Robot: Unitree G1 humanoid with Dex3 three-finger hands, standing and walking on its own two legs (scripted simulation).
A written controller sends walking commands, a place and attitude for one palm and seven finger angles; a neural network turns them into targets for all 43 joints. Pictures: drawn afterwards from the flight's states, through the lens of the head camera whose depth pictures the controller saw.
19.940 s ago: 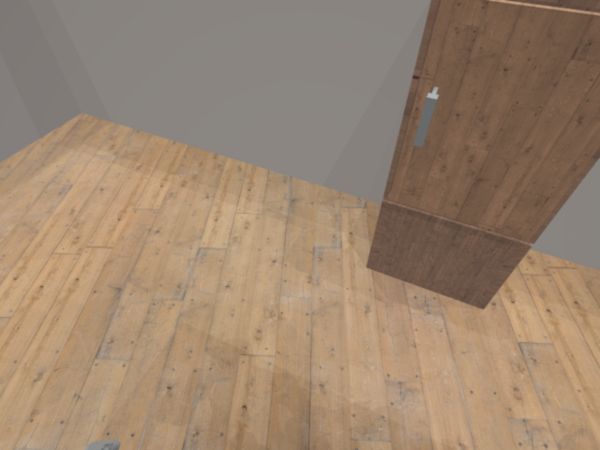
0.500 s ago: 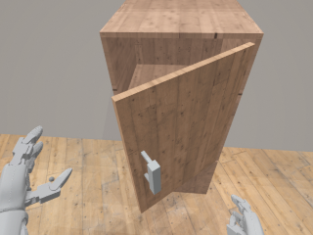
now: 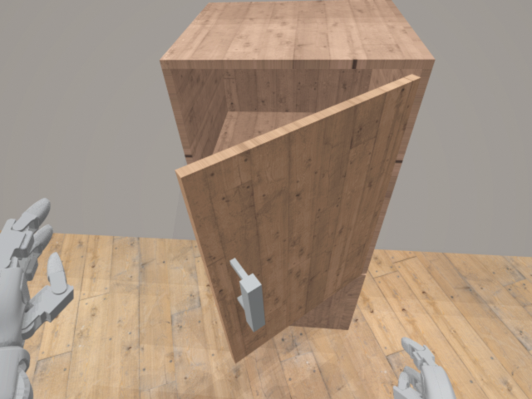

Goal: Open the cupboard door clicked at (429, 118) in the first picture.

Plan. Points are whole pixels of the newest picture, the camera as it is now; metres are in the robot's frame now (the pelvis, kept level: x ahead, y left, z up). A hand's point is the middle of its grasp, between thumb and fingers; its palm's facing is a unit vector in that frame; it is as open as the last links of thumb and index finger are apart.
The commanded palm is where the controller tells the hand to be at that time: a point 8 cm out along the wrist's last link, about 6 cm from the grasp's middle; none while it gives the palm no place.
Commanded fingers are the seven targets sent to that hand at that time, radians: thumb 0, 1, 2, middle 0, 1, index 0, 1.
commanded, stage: draw the hand back to the body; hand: left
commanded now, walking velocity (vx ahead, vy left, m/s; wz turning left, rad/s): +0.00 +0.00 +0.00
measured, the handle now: (246, 294) +0.29 +0.08 -0.02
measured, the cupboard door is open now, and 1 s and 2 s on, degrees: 39 39 39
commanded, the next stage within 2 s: step back with the hand held close in 0.04 s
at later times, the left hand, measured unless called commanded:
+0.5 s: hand (61, 303) +0.17 +0.26 +0.15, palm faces +0.34 -0.80 -0.50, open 7.4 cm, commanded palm +0.11 +0.30 +0.17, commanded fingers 0.00 0.90 0.90 -0.20 -0.30 -0.20 -0.30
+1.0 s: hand out of the picture +0.06 +0.30 +0.16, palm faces +0.48 -0.75 -0.45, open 7.4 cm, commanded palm +0.01 +0.34 +0.17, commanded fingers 0.00 0.90 0.90 -0.20 -0.30 -0.20 -0.30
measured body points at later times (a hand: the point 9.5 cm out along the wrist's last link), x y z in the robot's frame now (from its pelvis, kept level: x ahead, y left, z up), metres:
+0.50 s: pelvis -0.03 +0.00 +0.00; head -0.01 -0.01 +0.45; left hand +0.15 +0.30 +0.18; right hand +0.15 -0.24 -0.08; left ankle +0.02 +0.11 -0.74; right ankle -0.06 -0.11 -0.74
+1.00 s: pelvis -0.11 +0.03 -0.02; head -0.10 +0.04 +0.43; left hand +0.03 +0.33 +0.18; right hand +0.06 -0.20 -0.10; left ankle -0.03 +0.11 -0.73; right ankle -0.06 -0.10 -0.74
